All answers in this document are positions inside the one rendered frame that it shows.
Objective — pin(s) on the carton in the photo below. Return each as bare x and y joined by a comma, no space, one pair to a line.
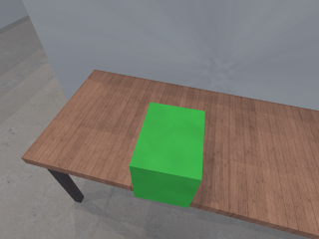
166,165

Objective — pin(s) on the table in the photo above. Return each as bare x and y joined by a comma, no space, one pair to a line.
260,160

